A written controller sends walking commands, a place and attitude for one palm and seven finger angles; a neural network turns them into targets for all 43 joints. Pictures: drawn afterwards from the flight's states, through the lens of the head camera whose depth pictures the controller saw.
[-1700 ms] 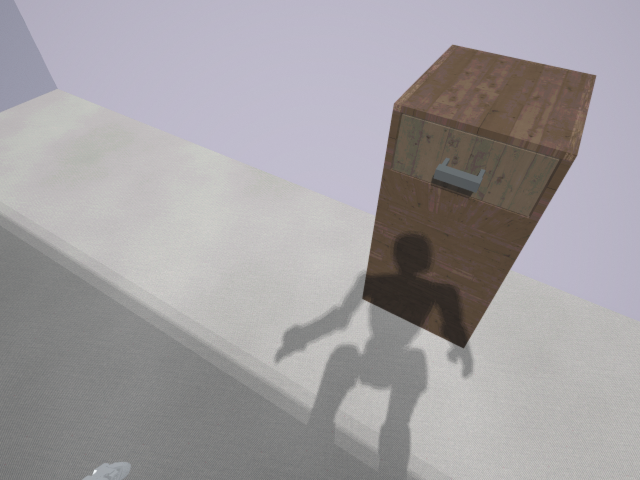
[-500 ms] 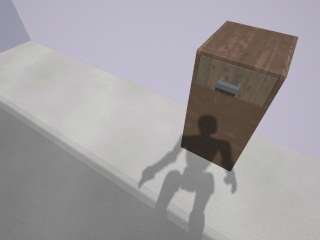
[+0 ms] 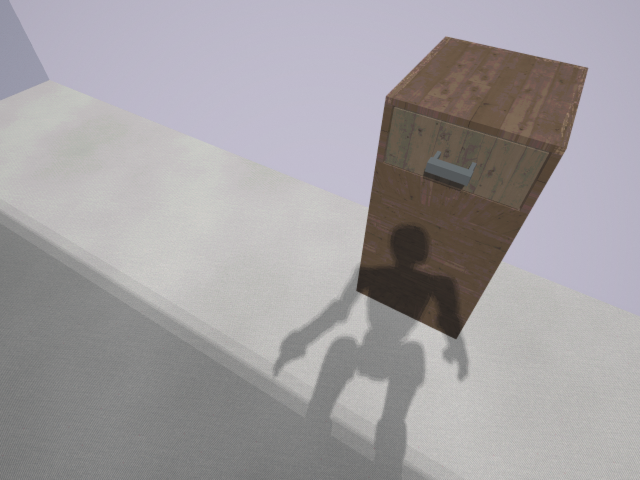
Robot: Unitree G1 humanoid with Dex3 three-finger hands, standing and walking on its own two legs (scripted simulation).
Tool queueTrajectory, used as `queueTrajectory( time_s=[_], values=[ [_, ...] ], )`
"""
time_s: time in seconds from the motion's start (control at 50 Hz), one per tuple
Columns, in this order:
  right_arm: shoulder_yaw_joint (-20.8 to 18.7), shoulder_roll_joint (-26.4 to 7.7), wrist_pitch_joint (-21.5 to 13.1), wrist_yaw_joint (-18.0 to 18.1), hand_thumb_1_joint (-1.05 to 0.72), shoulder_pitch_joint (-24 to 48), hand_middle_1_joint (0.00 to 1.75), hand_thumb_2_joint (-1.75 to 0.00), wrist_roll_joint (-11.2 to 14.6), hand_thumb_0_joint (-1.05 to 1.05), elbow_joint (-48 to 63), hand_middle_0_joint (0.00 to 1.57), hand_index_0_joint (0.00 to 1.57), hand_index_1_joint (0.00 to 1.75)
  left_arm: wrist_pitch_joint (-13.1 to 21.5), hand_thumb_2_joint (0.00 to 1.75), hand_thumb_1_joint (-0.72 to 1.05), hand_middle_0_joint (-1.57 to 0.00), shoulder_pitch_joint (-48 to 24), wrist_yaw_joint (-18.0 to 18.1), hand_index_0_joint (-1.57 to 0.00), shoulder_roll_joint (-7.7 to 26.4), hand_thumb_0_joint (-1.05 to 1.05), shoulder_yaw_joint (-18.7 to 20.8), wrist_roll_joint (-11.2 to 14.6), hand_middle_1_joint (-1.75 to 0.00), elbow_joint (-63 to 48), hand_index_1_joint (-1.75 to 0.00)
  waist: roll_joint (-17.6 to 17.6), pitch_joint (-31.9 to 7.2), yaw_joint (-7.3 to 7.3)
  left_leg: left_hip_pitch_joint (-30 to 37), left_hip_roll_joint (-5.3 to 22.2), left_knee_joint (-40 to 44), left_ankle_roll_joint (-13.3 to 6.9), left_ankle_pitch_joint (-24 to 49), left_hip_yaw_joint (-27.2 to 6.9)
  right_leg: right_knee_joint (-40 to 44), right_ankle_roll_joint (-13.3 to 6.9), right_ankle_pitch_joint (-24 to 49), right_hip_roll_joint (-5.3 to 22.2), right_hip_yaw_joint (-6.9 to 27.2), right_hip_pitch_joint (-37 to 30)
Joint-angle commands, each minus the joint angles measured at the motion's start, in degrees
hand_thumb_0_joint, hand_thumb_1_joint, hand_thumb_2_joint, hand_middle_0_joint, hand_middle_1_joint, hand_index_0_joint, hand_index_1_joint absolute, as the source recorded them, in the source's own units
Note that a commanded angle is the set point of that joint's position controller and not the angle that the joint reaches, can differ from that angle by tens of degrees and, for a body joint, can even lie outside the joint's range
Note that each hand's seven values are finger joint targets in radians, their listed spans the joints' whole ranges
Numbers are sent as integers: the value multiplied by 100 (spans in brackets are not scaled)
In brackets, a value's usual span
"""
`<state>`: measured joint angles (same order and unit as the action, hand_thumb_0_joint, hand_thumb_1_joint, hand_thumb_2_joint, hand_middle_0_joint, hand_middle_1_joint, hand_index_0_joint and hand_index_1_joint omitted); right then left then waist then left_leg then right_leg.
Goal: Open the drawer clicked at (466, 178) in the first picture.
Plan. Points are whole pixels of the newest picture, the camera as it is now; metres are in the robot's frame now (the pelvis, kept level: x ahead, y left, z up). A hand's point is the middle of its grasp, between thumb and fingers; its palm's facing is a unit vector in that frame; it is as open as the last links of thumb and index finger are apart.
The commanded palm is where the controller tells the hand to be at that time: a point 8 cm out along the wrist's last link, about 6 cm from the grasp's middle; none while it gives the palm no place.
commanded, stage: turn to face it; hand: left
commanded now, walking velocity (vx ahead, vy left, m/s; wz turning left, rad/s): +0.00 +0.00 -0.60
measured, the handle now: (451, 165) +0.81 -0.25 -0.07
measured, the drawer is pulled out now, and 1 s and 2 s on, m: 0.00 0.00 0.00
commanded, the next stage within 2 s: take the last steps up to it in 0.84 s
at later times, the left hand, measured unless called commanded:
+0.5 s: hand out of the picture +0.05 +0.16 -0.17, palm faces -0.18 -0.95 -0.27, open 7.4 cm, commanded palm none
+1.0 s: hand out of the picture +0.09 +0.21 -0.18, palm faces -0.33 -0.92 -0.19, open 7.4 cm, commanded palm none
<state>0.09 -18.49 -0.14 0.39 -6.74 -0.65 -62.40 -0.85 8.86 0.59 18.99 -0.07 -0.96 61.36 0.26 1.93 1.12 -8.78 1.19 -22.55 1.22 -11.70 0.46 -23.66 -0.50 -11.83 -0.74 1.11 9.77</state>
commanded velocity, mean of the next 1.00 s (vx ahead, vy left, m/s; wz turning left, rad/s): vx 0.02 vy -0.01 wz -0.38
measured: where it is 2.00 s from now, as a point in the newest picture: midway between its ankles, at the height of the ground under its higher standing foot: outside the picture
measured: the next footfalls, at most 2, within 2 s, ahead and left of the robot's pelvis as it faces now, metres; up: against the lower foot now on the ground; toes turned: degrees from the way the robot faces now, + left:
left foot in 0.86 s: +0.03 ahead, +0.12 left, +0.00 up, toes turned -20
right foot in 1.42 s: -0.01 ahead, -0.17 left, +0.00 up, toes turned -36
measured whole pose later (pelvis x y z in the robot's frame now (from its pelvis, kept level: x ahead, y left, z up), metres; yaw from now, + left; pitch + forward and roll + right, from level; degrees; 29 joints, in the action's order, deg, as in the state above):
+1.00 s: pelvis -0.03 +0.04 +0.00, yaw -24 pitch +0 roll -2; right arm -0.4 -8.6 0.5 1.8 -14.3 -1.3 -56.1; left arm -3.4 14.6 -0.1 14.3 4.6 -2.1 55.2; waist 3.1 -0.1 0.8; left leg -11.1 1.5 -26.4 -2.3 -15.8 3.6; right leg -57.9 2.0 -21.3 -4.0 3.9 28.0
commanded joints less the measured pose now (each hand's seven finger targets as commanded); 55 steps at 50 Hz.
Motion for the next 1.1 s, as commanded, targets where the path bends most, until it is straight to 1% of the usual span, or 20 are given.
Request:
queueTrajectory(
  time_s=[0.0, 0.12, 0.16, 0.2, 0.26, 0.28, 0.3, 0.32, 0.34, 0.36, 0.44, 0.7, 0.76, 0.8, 0.82, 0.84, 0.86, 0.9, 0.94, 1.08],
  values=[
    [-241, -597, 34, 129, -90, -302, 30, -90, -1, 0, 451, 20, 20, 30, -68, 90, 90, -20, 82, 5, -20, 688, 0, 248, 6, -30, -506, -30, 81, -204, -150, -9, 641, -183, -110, 536, -137, -36, -135, 1260, 691, 825, 431],
    [-423, -721, 66, 150, -90, -276, 30, -90, -19, 0, 831, 20, 20, 30, -158, 90, 90, -20, 154, -78, -20, 501, 0, 346, -14, -30, -916, -30, -431, -144, -153, -106, 1126, 44, -362, -317, -452, -930, -58, 477, 211, 701, 1288],
    [-496, -800, 21, 156, -90, -221, 30, -90, -13, 0, 919, 20, 20, 30, -178, 90, 90, -20, 241, -115, -20, 297, 0, 373, -10, -30, -1000, -30, -1186, -263, -106, -228, 1833, 435, -821, 373, -835, -2328, 96, -833, -43, 96, 1305],
    [-511, -709, -16, 162, -90, -147, 30, -90, -29, 0, 1023, 20, 20, 30, -202, 90, 90, -20, 339, -121, -20, 192, 0, 424, -13, -30, -1081, -30, -1187, -333, -46, -223, 2139, 320, -1150, 1409, -774, -2961, 141, -1754, 156, 57, 1329],
    [-560, -643, 36, 155, -90, 155, 30, -90, -66, 0, 1112, 20, 20, 30, -125, 90, 90, -20, 989, -157, -20, 47, 0, 471, -17, -30, -949, -30, -762, -408, 302, -599, 1638, -951, -586, 1256, 199, -1373, 106, -735, 248, -213, 352],
    [-537, -465, 93, 130, -90, 79, 30, -90, -27, 0, 1136, 20, 20, 30, -50, 90, 90, -20, 1237, -133, -20, 313, 0, 527, -63, -30, -886, -30, 253, -414, 387, -1080, 1081, -2092, -161, 268, 610, -234, 21, 411, 497, 258, -11],
    [-447, 75, 120, 103, -90, -76, 30, -90, -1, 0, 1321, 20, 20, 30, 34, 90, 90, -20, 1273, -26, -20, 957, 0, 644, -126, -30, -915, -30, 2156, -135, 301, -2668, 136, -3645, 249, -2130, 772, 590, -398, 1851, 1963, 2810, -305],
    [-456, -64, 164, 131, -90, 118, 30, -90, -1, 0, 1396, 20, 20, 30, -6, 90, 90, -20, 1401, 44, -20, 927, 0, 623, -26, -30, -951, -30, 1579, -174, 378, -2491, 160, -4130, 163, -2186, -82, 765, -771, 2140, 2191, 2956, 65],
    [-480, -52, 178, 113, -90, -15, 30, -90, 4, 0, 1321, 20, 20, 30, -28, 90, 90, -20, 1106, 58, -20, 774, 0, 602, -30, -30, -1025, -30, 1048, -150, 156, -2481, 317, -4297, 122, -1736, -248, 748, -960, 1271, 2005, 2393, 96],
    [-474, -49, 157, 98, -90, -37, 30, -90, -6, 0, 1230, 20, 20, 30, -4, 90, 90, -20, 810, 58, -20, 647, 0, 615, -36, -30, -1117, -30, 1128, -188, 76, -2564, 333, -4399, 134, -1454, -237, 737, -863, 911, 1672, 2457, 162],
    [-475, 19, 174, 99, -90, -271, 30, -90, -38, 0, 988, 20, 20, 30, 65, 90, 90, -20, 674, 56, -20, 321, 0, 535, 12, -30, -1148, -30, 375, -410, -54, -2344, 321, -4325, 235, -700, -213, 542, -750, 1246, 1257, 1823, 1],
    [-380, 184, 109, 153, -90, -197, 30, -90, 5, 0, 1085, 20, 20, 30, -6, 90, 90, -20, 917, 64, -20, 324, 0, 599, -89, -30, -1040, -30, 694, -405, 112, -1579, 107, -2312, 115, -1242, -126, 663, -1109, 883, 1214, 2371, 88],
    [-375, 227, 62, 175, -90, -603, 30, -90, 39, 0, 982, 20, 20, 30, -44, 90, 90, -20, 668, 56, -20, 363, 0, 606, -77, -30, -1084, -30, 729, -448, -74, -844, -2, -1354, 4, -991, -56, 596, -974, 781, 1071, 2388, 467],
    [-367, 206, -21, 206, -90, -1142, 30, -90, 61, 0, 820, 20, 20, 30, -65, 90, 90, -20, 475, 56, -20, 248, 0, 582, -28, -30, -1123, -30, 450, -585, -310, 322, 40, -150, -71, -266, -34, 229, -588, 319, 693, 2038, 1095],
    [-399, -45, -75, 226, -90, -1253, 30, -90, 38, 0, 808, 20, 20, 30, -83, 90, 90, -20, 497, 35, -20, 28, 0, 531, 8, -30, -1184, -30, -281, -545, -355, 763, 688, 451, -297, -545, -748, -358, -333, -404, 221, 1581, 1778],
    [-479, -505, -57, 218, -90, -1082, 30, -90, -36, 0, 938, 20, 20, 30, -97, 90, 90, -20, 518, -19, -20, -228, 0, 488, 39, -30, -1249, -30, -1720, -213, -298, 589, 1873, 1044, -706, -701, -2125, -1532, 7, -1426, -480, 634, 2521],
    [-470, -554, -7, 221, -90, -828, 30, -90, -50, 0, 1074, 20, 20, 30, -114, 90, 90, -20, 385, -10, -20, -98, 0, 537, -27, -30, -1254, -30, -1421, 78, -257, -343, 2364, 1167, -1052, -650, -2310, -2589, 145, -1784, -328, 423, 2288],
    [-351, -124, -52, 269, -90, -366, 30, -90, -73, 0, 1113, 20, 20, 30, -185, 90, 90, -20, 571, -46, -20, 20, 0, 642, -116, -30, -1016, -30, -929, 221, 39, -889, 1804, 1068, -1005, -11, -1563, -3762, 265, -1238, -149, 542, 2021],
    [-319, -105, -95, 255, -90, -399, 30, -90, -87, 0, 1101, 20, 20, 30, -153, 90, 90, -20, 862, -110, -20, -205, 0, 581, -104, -30, -861, -30, -601, -41, 105, -428, 1339, 843, -893, 311, -818, -4143, 302, -904, -121, 273, 2123],
    [-409, -54, -260, 232, -90, -1802, 30, -90, -104, 0, 521, 20, 20, 30, -52, 90, 90, -20, 11, -272, -20, -333, 0, 473, -120, -30, -1012, -30, -720, 321, -487, 624, 1730, 1214, -1079, -723, -1163, -3373, 344, -762, 334, -33, 2936]
  ],
)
